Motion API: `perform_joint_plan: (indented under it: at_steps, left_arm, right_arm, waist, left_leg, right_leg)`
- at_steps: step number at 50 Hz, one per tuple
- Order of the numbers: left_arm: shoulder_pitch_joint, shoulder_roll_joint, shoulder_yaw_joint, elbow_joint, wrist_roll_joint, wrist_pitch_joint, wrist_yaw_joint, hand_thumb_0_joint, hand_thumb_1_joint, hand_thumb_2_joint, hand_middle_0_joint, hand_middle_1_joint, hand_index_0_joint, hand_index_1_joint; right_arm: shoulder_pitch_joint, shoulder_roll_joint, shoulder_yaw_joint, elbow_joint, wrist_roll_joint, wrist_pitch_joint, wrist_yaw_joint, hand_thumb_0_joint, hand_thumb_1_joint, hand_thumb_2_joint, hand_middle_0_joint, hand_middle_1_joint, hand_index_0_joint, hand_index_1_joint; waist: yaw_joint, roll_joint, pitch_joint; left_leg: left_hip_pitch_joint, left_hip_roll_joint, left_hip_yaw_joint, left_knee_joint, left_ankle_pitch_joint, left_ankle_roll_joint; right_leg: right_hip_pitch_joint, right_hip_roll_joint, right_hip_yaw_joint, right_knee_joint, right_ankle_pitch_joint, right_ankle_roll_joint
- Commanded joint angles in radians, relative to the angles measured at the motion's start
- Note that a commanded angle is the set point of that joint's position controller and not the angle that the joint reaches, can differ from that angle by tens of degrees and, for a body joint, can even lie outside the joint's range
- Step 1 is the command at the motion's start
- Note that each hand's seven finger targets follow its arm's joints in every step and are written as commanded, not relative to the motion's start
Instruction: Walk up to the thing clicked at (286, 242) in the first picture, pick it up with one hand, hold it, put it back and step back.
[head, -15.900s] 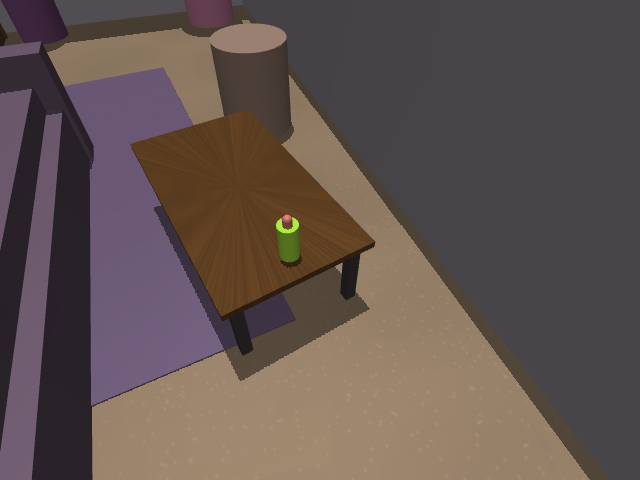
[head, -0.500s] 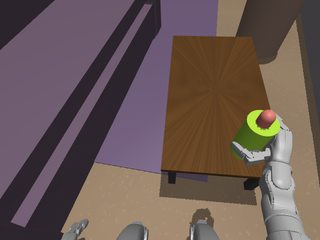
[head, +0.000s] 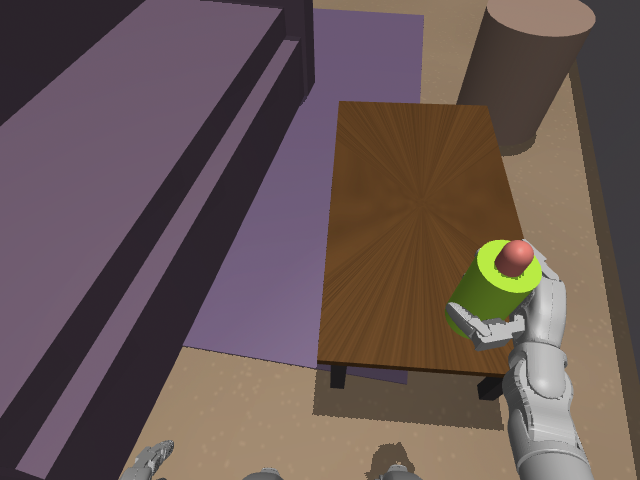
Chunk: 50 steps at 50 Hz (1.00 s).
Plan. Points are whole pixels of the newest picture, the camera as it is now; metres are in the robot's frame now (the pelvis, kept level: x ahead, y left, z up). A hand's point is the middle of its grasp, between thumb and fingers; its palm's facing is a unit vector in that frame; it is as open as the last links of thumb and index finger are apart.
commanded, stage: lift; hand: right
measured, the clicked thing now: (492, 286) +0.35 -0.18 +0.06
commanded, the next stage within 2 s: hold in 0.10 s
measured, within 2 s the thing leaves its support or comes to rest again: neither
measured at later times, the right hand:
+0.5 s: hand (492, 298) +0.34 -0.18 +0.05, palm faces +0.22 +0.97 -0.01, open 9.9 cm
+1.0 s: hand (496, 305) +0.32 -0.18 +0.06, palm faces +0.22 +0.98 -0.01, open 9.9 cm
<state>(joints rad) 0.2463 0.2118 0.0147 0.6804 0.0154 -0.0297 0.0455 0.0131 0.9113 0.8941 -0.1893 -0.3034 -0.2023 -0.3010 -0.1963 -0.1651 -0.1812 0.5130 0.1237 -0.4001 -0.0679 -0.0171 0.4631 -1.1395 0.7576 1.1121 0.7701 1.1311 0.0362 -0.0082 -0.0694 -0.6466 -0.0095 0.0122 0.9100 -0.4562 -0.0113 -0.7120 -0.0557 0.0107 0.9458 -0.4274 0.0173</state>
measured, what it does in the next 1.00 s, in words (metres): stands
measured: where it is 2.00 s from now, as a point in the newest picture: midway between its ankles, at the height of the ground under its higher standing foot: outside the picture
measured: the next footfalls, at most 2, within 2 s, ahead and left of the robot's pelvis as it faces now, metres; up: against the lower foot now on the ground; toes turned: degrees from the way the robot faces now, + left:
none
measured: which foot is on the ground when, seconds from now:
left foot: down 0.00-1.00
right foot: down 0.00-1.00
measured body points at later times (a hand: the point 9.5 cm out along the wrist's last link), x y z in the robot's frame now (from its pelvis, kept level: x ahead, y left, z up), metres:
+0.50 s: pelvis +0.00 +0.00 +0.01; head +0.05 -0.01 +0.46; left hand +0.13 +0.25 -0.10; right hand +0.32 -0.23 +0.05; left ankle +0.00 +0.13 -0.69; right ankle +0.02 -0.13 -0.69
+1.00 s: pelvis +0.00 +0.00 +0.02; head +0.04 -0.01 +0.47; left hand +0.13 +0.24 -0.09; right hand +0.31 -0.23 +0.06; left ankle +0.00 +0.13 -0.69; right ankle +0.02 -0.13 -0.69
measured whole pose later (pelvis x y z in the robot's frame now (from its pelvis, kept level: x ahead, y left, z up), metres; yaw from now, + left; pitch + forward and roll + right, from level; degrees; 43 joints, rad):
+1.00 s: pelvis +0.00 +0.00 +0.02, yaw +0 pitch +6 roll +1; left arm 0.23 0.21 0.01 0.68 0.01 -0.03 0.06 0.01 0.90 0.90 -0.20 -0.31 -0.21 -0.31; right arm -0.09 -0.15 -0.12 0.41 0.13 -0.36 -0.09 -0.02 0.47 -1.14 0.76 1.11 0.77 1.13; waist 0.01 -0.01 -0.04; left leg -0.49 0.00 0.01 0.79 -0.41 -0.02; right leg -0.55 -0.04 0.00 0.83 -0.38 0.01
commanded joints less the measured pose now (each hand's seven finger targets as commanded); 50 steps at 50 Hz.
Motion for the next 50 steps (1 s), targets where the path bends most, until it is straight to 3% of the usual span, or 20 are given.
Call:
perform_joint_plan:
  at_steps: [1,4,5,9,11,12,17,18,19,20,23,27,31,34,36,40,43,46,47,50]
  left_arm:
    - [0.005,0.142,0.053,-0.114,-0.004,-0.032,0.010,0.000,0.911,0.894,-0.193,-0.308,-0.198,-0.303]
    - [0.004,0.147,0.055,-0.111,-0.004,-0.027,0.008,0.000,0.910,0.893,-0.195,-0.309,-0.201,-0.303]
    - [0.003,0.144,0.054,-0.110,-0.002,-0.027,0.009,0.000,0.912,0.889,-0.194,-0.308,-0.201,-0.301]
    - [0.001,0.134,0.052,-0.109,-0.003,-0.025,0.011,0.000,0.904,0.897,-0.196,-0.311,-0.201,-0.306]
    - [-0.008,0.135,0.050,-0.112,-0.006,-0.027,0.010,0.000,0.906,0.899,-0.201,-0.311,-0.204,-0.308]
    - [-0.010,0.140,0.055,-0.107,-0.004,-0.026,0.010,0.000,0.910,0.897,-0.201,-0.311,-0.205,-0.307]
    - [-0.007,0.140,0.057,-0.109,-0.002,-0.022,0.010,0.000,0.905,0.895,-0.201,-0.311,-0.204,-0.307]
    - [-0.014,0.142,0.058,-0.114,-0.003,-0.021,0.010,0.000,0.903,0.898,-0.203,-0.314,-0.207,-0.310]
    - [-0.011,0.143,0.058,-0.112,-0.004,-0.021,0.011,0.000,0.906,0.899,-0.203,-0.314,-0.207,-0.310]
    - [-0.019,0.139,0.055,-0.115,-0.004,-0.021,0.011,0.000,0.903,0.900,-0.204,-0.314,-0.208,-0.311]
    - [-0.023,0.141,0.055,-0.116,-0.004,-0.025,0.009,0.000,0.904,0.899,-0.204,-0.315,-0.208,-0.311]
    - [-0.028,0.140,0.053,-0.116,-0.006,-0.024,0.013,0.000,0.897,0.904,-0.206,-0.314,-0.207,-0.312]
    - [-0.038,0.140,0.051,-0.124,-0.007,-0.031,0.011,0.000,0.904,0.902,-0.206,-0.315,-0.210,-0.312]
    - [-0.034,0.146,0.056,-0.121,-0.007,-0.031,0.014,0.000,0.902,0.905,-0.205,-0.315,-0.208,-0.313]
    - [-0.047,0.136,0.048,-0.120,-0.007,-0.032,0.015,0.000,0.903,0.901,-0.205,-0.315,-0.209,-0.311]
    - [-0.038,0.135,0.050,-0.120,-0.009,-0.037,0.019,0.000,0.905,0.902,-0.204,-0.316,-0.209,-0.312]
    - [-0.043,0.136,0.047,-0.121,-0.009,-0.036,0.017,0.000,0.901,0.902,-0.204,-0.314,-0.208,-0.311]
    - [-0.046,0.134,0.045,-0.127,-0.009,-0.038,0.016,0.000,0.898,0.903,-0.205,-0.314,-0.208,-0.311]
    - [-0.049,0.132,0.044,-0.126,-0.009,-0.037,0.017,0.000,0.898,0.904,-0.206,-0.314,-0.209,-0.312]
    - [-0.053,0.122,0.041,-0.117,-0.010,-0.039,0.023,0.000,0.896,0.907,-0.205,-0.314,-0.207,-0.312]
  right_arm:
    - [-0.316,-0.129,-0.023,-0.298,0.022,-0.100,0.003,0.000,-0.098,-1.305,1.272,1.437,1.316,1.437]
    - [-0.326,-0.153,-0.034,-0.323,0.018,-0.098,0.000,0.000,-0.092,-1.312,1.283,1.448,1.327,1.448]
    - [-0.313,-0.115,-0.003,-0.292,0.019,-0.095,0.004,0.000,-0.096,-1.311,1.279,1.445,1.323,1.445]
    - [-0.315,-0.148,-0.034,-0.326,0.022,-0.094,-0.004,0.000,-0.091,-1.319,1.287,1.454,1.332,1.454]
    - [-0.286,-0.111,-0.014,-0.297,0.027,-0.088,-0.001,0.000,-0.080,-1.300,1.287,1.442,1.327,1.442]
    - [-0.330,-0.144,-0.032,-0.330,0.025,-0.093,-0.003,0.000,-0.061,-1.300,1.281,1.442,1.322,1.442]
    - [-0.301,-0.111,0.001,-0.313,0.014,-0.090,-0.004,0.000,-0.084,-1.295,1.280,1.434,1.319,1.434]
    - [-0.302,-0.139,-0.023,-0.348,0.015,-0.093,-0.010,0.000,-0.085,-1.289,1.278,1.428,1.315,1.428]
    - [-0.301,-0.116,0.001,-0.328,0.016,-0.090,-0.007,0.000,-0.082,-1.302,1.282,1.439,1.322,1.440]
    - [-0.310,-0.135,-0.011,-0.358,0.017,-0.093,-0.010,0.000,-0.078,-1.293,1.276,1.430,1.315,1.430]
    - [-0.289,-0.097,0.009,-0.320,0.023,-0.086,-0.006,0.000,-0.078,-1.293,1.275,1.429,1.313,1.430]
    - [-0.301,-0.139,-0.011,-0.370,0.019,-0.087,-0.011,0.000,-0.076,-1.281,1.264,1.415,1.302,1.415]
    - [-0.257,-0.092,0.017,-0.348,0.027,-0.080,-0.006,0.000,-0.081,-1.293,1.274,1.428,1.313,1.428]
    - [-0.297,-0.124,0.001,-0.405,0.025,-0.083,-0.012,0.000,-0.095,-1.297,1.283,1.434,1.321,1.434]
    - [-0.247,-0.097,0.022,-0.354,0.025,-0.074,-0.007,0.000,-0.105,-1.291,1.274,1.423,1.312,1.423]
    - [-0.236,-0.109,0.000,-0.378,0.027,-0.067,-0.012,0.000,-0.096,-1.299,1.278,1.432,1.317,1.432]
    - [-0.224,-0.100,0.020,-0.389,0.024,-0.068,-0.011,0.000,-0.117,-1.292,1.277,1.423,1.314,1.423]
    - [-0.229,-0.094,0.025,-0.396,0.022,-0.063,-0.013,0.000,-0.113,-1.308,1.294,1.444,1.332,1.444]
    - [-0.269,-0.126,0.005,-0.449,0.023,-0.069,-0.018,0.000,-0.116,-1.308,1.295,1.443,1.333,1.443]
    - [-0.263,-0.099,0.020,-0.393,0.027,-0.062,-0.016,0.000,-0.137,-1.313,1.299,1.446,1.337,1.446]
  waist:
    - [0.003,-0.022,-0.337]
    - [-0.006,-0.056,-0.343]
    - [0.003,-0.046,-0.331]
    - [-0.007,-0.008,-0.327]
    - [-0.002,0.002,-0.318]
    - [-0.005,-0.028,-0.313]
    - [-0.004,-0.040,-0.313]
    - [-0.016,-0.051,-0.320]
    - [-0.004,-0.032,-0.307]
    - [-0.016,-0.046,-0.297]
    - [-0.002,-0.040,-0.299]
    - [-0.017,-0.047,-0.284]
    - [-0.015,-0.030,-0.274]
    - [-0.013,-0.037,-0.292]
    - [-0.015,-0.033,-0.250]
    - [-0.021,-0.008,-0.272]
    - [-0.024,-0.039,-0.264]
    - [-0.018,-0.046,-0.256]
    - [-0.022,-0.055,-0.273]
    - [-0.005,-0.001,-0.228]
  left_leg:
    - [0.149,-0.010,0.002,-0.137,0.329,0.015]
    - [0.142,-0.011,0.007,-0.135,0.347,0.019]
    - [0.146,-0.010,0.007,-0.140,0.357,0.016]
    - [0.193,-0.002,-0.003,-0.157,0.395,0.006]
    - [0.188,-0.004,-0.001,-0.160,0.384,0.008]
    - [0.178,-0.004,-0.002,-0.158,0.377,0.011]
    - [0.175,-0.007,0.008,-0.162,0.369,0.016]
    - [0.191,-0.005,0.004,-0.166,0.370,0.017]
    - [0.186,-0.007,0.007,-0.170,0.361,0.016]
    - [0.196,-0.004,0.005,-0.174,0.350,0.016]
    - [0.179,-0.008,0.011,-0.177,0.348,0.016]
    - [0.199,-0.005,0.006,-0.190,0.324,0.017]
    - [0.185,-0.012,0.017,-0.194,0.301,0.017]
    - [0.202,-0.008,0.011,-0.203,0.309,0.017]
    - [0.200,-0.006,0.008,-0.213,0.301,0.014]
    - [0.231,-0.002,0.003,-0.219,0.332,0.011]
    - [0.216,-0.007,0.015,-0.209,0.321,0.017]
    - [0.215,-0.010,0.018,-0.214,0.322,0.017]
    - [0.228,-0.006,0.012,-0.218,0.319,0.018]
    - [0.233,-0.002,0.006,-0.232,0.315,0.010]
  right_leg:
    - [0.240,0.031,-0.012,-0.130,0.263,-0.028]
    - [0.275,0.026,-0.009,-0.141,0.309,-0.021]
    - [0.278,0.028,-0.011,-0.138,0.312,-0.021]
    - [0.262,0.032,-0.019,-0.136,0.313,-0.033]
    - [0.268,0.032,-0.019,-0.147,0.307,-0.032]
    - [0.265,0.032,-0.017,-0.148,0.308,-0.029]
    - [0.306,0.028,-0.012,-0.167,0.331,-0.021]
    - [0.307,0.029,-0.014,-0.168,0.326,-0.021]
    - [0.306,0.029,-0.012,-0.174,0.315,-0.022]
    - [0.298,0.030,-0.015,-0.178,0.300,-0.021]
    - [0.317,0.027,-0.010,-0.185,0.312,-0.019]
    - [0.312,0.031,-0.014,-0.199,0.277,-0.022]
    - [0.328,0.024,-0.006,-0.217,0.269,-0.016]
    - [0.335,0.027,-0.011,-0.217,0.266,-0.020]
    - [0.322,0.031,-0.017,-0.219,0.254,-0.022]
    - [0.326,0.034,-0.021,-0.216,0.273,-0.027]
    - [0.347,0.028,-0.012,-0.232,0.286,-0.016]
    - [0.353,0.026,-0.009,-0.240,0.294,-0.015]
    - [0.358,0.027,-0.012,-0.239,0.285,-0.016]
    - [0.325,0.032,-0.019,-0.232,0.257,-0.027]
